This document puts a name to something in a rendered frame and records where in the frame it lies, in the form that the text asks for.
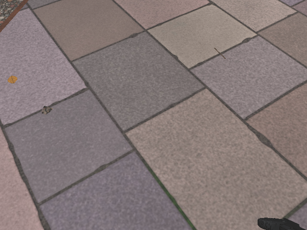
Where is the right robot hand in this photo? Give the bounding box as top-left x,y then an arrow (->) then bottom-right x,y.
257,218 -> 306,230

